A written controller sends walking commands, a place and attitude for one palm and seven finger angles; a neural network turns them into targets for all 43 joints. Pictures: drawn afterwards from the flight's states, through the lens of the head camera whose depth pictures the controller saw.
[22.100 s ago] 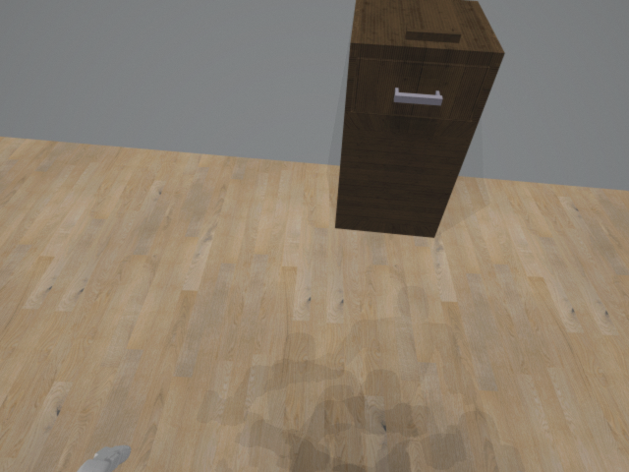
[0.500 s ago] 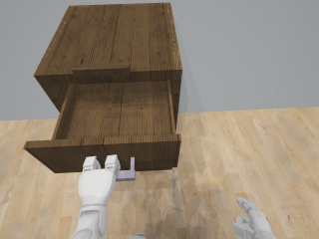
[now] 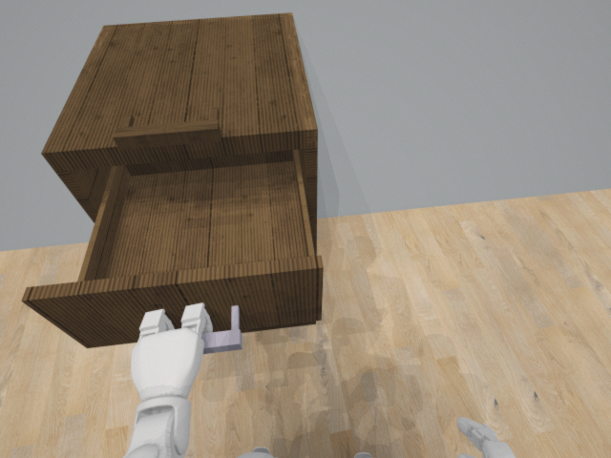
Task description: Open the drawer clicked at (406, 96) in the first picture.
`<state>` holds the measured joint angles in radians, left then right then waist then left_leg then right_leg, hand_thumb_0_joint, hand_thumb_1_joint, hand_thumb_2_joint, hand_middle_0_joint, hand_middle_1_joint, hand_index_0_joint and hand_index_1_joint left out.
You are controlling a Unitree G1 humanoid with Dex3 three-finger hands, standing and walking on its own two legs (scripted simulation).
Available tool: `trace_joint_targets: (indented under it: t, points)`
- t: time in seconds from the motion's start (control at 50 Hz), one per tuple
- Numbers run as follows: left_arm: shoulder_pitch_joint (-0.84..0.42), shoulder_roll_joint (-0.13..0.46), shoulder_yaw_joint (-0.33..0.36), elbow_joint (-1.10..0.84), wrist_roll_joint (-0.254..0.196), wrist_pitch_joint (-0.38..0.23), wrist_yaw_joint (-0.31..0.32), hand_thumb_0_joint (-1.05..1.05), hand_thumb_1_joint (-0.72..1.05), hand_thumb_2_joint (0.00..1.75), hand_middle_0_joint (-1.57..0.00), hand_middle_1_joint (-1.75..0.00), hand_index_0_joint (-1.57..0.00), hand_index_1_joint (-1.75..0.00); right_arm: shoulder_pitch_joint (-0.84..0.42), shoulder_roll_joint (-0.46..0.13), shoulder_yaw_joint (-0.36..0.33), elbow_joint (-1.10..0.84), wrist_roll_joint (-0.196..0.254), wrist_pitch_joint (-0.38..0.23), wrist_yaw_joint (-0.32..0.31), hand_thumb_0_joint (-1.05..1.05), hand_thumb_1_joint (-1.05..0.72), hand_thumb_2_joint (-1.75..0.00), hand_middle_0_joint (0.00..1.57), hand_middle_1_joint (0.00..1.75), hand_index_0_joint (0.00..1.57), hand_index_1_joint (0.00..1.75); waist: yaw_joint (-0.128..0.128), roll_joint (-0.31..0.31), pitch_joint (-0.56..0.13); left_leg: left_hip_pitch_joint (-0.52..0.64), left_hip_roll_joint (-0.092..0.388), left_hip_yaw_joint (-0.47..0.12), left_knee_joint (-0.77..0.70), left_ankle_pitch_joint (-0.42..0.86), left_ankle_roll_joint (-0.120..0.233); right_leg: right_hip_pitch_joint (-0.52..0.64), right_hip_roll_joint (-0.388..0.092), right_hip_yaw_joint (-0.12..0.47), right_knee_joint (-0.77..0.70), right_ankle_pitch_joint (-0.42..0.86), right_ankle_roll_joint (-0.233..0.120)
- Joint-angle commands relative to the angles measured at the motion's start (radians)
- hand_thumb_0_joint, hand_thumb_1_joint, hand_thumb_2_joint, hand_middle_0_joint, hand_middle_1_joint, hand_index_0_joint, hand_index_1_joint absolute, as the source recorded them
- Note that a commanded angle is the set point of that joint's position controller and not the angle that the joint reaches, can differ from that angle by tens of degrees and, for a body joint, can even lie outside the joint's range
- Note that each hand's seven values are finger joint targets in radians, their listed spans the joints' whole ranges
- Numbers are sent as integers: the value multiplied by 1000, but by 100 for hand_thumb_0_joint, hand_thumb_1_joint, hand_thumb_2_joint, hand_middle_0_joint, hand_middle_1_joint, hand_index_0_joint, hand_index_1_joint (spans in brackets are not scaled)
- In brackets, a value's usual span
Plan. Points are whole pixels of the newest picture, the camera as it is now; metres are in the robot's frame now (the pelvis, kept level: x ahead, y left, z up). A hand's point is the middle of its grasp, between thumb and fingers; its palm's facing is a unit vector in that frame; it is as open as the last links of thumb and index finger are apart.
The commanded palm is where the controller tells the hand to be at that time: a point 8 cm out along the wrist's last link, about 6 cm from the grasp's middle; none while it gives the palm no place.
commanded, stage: pull the drawer open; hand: left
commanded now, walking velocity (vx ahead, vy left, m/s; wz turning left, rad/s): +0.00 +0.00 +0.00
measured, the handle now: (191, 331) +0.30 +0.18 -0.04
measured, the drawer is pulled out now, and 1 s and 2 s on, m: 0.24 0.30 0.30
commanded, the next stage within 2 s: open the thumb to release the handle in 0.54 s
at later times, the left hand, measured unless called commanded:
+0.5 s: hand (182, 419) +0.19 +0.17 -0.06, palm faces -0.04 -0.16 -0.99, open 5.7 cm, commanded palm +0.14 +0.17 -0.01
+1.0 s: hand (181, 416) +0.20 +0.18 -0.06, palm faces -0.02 -0.08 -1.00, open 9.1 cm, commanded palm +0.17 +0.18 -0.01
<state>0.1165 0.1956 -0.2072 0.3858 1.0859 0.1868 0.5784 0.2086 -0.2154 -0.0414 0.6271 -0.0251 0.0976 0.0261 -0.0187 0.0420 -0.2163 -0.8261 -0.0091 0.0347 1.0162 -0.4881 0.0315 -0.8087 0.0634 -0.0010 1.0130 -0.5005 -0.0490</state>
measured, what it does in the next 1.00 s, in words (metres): stands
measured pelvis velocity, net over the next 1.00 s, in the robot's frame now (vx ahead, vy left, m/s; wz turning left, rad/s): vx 0.00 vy -0.03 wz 0.03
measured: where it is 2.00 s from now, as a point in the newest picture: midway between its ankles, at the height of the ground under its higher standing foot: outside the picture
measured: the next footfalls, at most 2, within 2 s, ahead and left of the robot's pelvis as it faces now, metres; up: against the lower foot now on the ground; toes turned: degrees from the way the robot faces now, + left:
none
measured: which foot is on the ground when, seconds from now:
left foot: down 0.00-1.00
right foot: down 0.00-1.00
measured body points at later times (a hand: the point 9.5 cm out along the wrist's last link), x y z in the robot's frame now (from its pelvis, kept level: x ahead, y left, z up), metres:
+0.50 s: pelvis +0.00 -0.01 -0.02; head +0.05 -0.04 +0.43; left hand +0.19 +0.18 -0.01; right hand +0.24 -0.20 -0.11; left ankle +0.00 +0.10 -0.67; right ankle -0.01 -0.09 -0.67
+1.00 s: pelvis +0.00 -0.03 -0.02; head +0.06 -0.06 +0.43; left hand +0.19 +0.18 -0.01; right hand +0.19 -0.25 -0.14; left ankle +0.00 +0.10 -0.67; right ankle -0.01 -0.09 -0.67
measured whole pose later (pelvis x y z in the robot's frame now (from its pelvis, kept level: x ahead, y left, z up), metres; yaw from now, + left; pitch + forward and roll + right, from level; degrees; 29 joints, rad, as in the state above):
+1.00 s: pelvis +0.00 -0.03 -0.02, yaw +2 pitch +18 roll +2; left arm 0.32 0.21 -0.20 0.22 1.13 0.11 0.64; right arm 0.12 -0.21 -0.02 0.62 -0.04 0.07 -0.01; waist 0.04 0.04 -0.21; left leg -0.89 -0.02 0.01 1.09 -0.51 0.00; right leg -0.88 0.06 -0.03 1.12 -0.55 -0.08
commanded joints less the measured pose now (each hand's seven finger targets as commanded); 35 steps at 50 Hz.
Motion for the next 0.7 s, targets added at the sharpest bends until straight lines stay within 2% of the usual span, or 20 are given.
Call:
trace_joint_targets:
  t: [0.0,0.02,0.06,0.1,0.14,0.2,0.26,0.3,0.32,0.38,0.4,0.46,0.48,0.52,0.58,0.6,0.62,0.64,0.66,0.68]
  points:
    - [167,41,7,-228,20,-39,58,0,90,90,-40,-135,-40,-135,-133,-101,-29,-176,-4,-46,12,0,-90,-90,20,30,20,30,62,-72,-195,158,-13,-43,-94,302,-3,132,-10,6,-121,372,-15]
    - [195,29,-2,-253,21,-44,60,0,90,90,-40,-135,-40,-135,-137,-101,-32,-181,-7,-48,15,0,-90,-90,20,30,20,30,60,-59,-198,161,-13,-40,-88,308,-2,128,-10,5,-117,382,-16]
    - [246,43,13,-275,26,-54,64,0,90,90,-40,-135,-40,-135,-143,-101,-33,-181,-9,-51,20,0,-90,-90,20,30,20,30,66,-62,-195,158,-13,-43,-80,313,-4,118,-9,6,-104,381,-18]
    - [283,43,4,-312,33,-59,67,0,90,90,-40,-135,-40,-135,-154,-102,-28,-192,-13,-54,24,0,-90,-90,20,30,20,30,70,-35,-199,166,-12,-46,-73,325,-4,103,-9,6,-92,381,-21]
    - [290,32,-10,-315,39,-60,66,0,90,90,-40,-135,-40,-135,-165,-102,-27,-193,-15,-57,24,0,-90,-90,20,30,20,30,60,-57,-173,153,-14,-47,-64,295,-2,78,-8,8,-94,350,-18]
    - [345,40,0,-334,42,-68,66,0,90,90,-40,-135,-40,-135,-178,-99,-21,-206,-17,-65,24,0,-90,-90,20,30,20,30,73,-62,-170,151,-12,-54,-61,279,-3,62,-7,2,-83,315,-19]
    - [371,6,-45,-371,43,-79,53,0,90,90,-40,-135,-40,-135,-192,-96,-19,-223,-16,-71,26,0,-90,-90,20,30,20,30,70,-73,-159,158,-13,-59,-52,277,1,45,-8,-2,-80,296,-19]
    - [419,4,-58,-405,40,-91,43,0,90,90,-40,-135,-40,-135,-196,-92,-11,-240,-16,-75,30,0,-90,-90,20,30,20,30,80,-63,-179,175,-14,-63,-43,309,2,42,-8,-1,-68,312,-19]
    - [446,-6,-67,-408,36,-96,35,0,90,90,-40,-135,-40,-135,-197,-89,-12,-246,-14,-78,31,0,-90,-90,20,30,20,30,77,-81,-169,171,-15,-63,-37,308,4,45,-9,-3,-70,320,-17]
    - [463,21,-33,-403,37,-115,27,0,90,90,-40,-135,-40,-135,-191,-86,-5,-248,-17,-82,30,0,-90,-90,20,30,20,30,74,-118,-172,145,-19,-62,-17,326,4,63,-12,15,-64,390,-13]
    - [460,32,-23,-406,48,-127,30,0,90,90,-40,-135,-40,-135,-193,-84,-2,-250,-19,-82,32,0,-90,-90,20,30,20,30,80,-119,-175,139,-20,-61,-7,330,2,57,-14,24,-54,403,-10]
    - [459,26,-32,-431,62,-140,30,0,90,90,-40,-135,-40,-135,-194,-82,1,-259,-22,-82,38,0,-90,-90,20,30,20,30,75,-96,-176,140,-24,-61,10,349,2,49,-16,30,-44,437,-8]
    - [475,45,-11,-442,63,-143,34,0,90,90,-40,-135,-40,-135,-193,-82,3,-264,-21,-81,38,0,-90,-90,20,30,20,30,86,-57,-193,147,-25,-60,9,368,-1,56,-13,33,-38,443,-14]
    - [472,31,-28,-442,65,-139,34,0,90,90,-40,-135,-40,-135,-190,-81,3,-268,-21,-81,40,0,-90,-90,20,30,20,30,78,-67,-200,156,-24,-59,20,381,1,50,-16,26,-35,461,-8]
    - [503,55,6,-451,62,-144,38,0,90,90,-40,-135,-40,-135,-184,-80,6,-273,-23,-83,39,0,-90,-90,20,30,20,30,82,-69,-215,145,-25,-60,28,401,-2,72,-15,40,-29,515,-9]
    - [520,49,-3,-463,59,-147,37,0,90,90,-40,-135,-40,-135,-183,-79,8,-277,-24,-83,41,0,-90,-90,20,30,20,30,86,-66,-225,145,-26,-57,31,404,-1,79,-20,40,-25,532,-5]
    - [160,193,127,-436,94,-144,74,0,90,90,-40,-135,-40,-135,-178,-98,-3,-210,-33,-61,18,0,-90,-90,20,30,20,30,24,-108,-186,105,-22,-61,57,328,-5,3,-24,64,-22,495,-1]
    - [180,158,132,-423,111,-139,96,0,83,87,-40,-134,-40,-134,-183,-90,-5,-217,-40,-68,6,0,-90,-90,20,30,20,30,57,-64,-210,88,-32,-48,56,294,-5,29,-24,49,-16,459,3]
    - [215,139,120,-361,114,-130,102,0,76,84,-39,-134,-39,-134,-183,-87,0,-215,-38,-75,2,0,-90,-90,20,30,20,30,48,-74,-174,77,-34,-51,53,269,-7,5,-21,41,-20,417,-1]
    - [200,138,122,-378,105,-123,106,0,69,81,-38,-133,-38,-133,-186,-89,-3,-211,-38,-79,-1,0,-90,-90,20,30,20,30,53,-58,-197,90,-30,-48,47,277,-5,15,-22,44,-31,429,-5]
